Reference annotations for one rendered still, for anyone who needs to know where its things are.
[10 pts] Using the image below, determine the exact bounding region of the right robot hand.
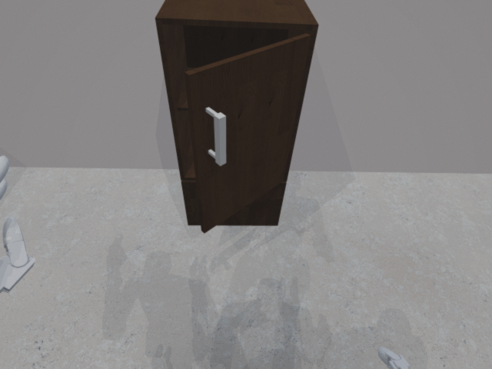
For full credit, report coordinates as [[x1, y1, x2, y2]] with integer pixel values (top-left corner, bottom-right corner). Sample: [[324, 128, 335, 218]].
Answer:
[[377, 347, 411, 369]]

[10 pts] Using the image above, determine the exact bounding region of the handle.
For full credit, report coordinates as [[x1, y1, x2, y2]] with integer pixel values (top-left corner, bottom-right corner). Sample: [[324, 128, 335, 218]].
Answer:
[[205, 107, 226, 166]]

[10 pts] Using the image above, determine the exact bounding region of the left robot hand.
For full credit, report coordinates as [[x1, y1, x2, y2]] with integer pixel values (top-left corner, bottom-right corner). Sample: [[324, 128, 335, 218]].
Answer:
[[0, 155, 35, 293]]

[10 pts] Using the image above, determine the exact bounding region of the cupboard door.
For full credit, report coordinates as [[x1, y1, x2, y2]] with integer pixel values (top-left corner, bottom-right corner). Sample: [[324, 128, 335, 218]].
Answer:
[[184, 33, 311, 233]]

